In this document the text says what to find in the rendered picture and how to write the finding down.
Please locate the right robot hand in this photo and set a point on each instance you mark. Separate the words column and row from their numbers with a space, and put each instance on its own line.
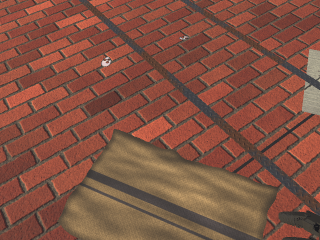
column 308, row 220

